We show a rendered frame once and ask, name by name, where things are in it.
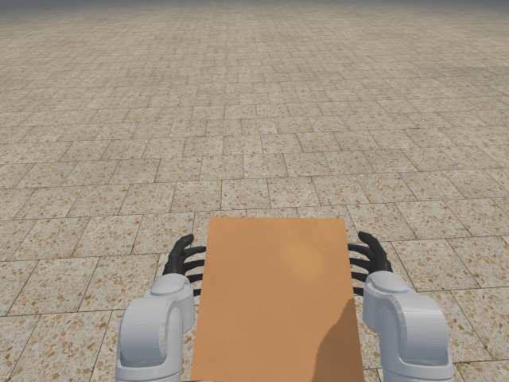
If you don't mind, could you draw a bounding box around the robot right forearm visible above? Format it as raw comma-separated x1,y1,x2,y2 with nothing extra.
363,271,454,382

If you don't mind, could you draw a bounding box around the carton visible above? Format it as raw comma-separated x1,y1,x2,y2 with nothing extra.
190,216,365,382

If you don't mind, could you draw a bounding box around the robot left hand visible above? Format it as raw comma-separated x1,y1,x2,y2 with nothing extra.
162,234,206,297

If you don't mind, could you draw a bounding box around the robot right hand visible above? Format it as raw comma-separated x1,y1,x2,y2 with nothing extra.
348,232,394,296

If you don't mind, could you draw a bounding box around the robot left forearm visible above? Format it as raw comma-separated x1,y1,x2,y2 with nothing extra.
115,273,195,382

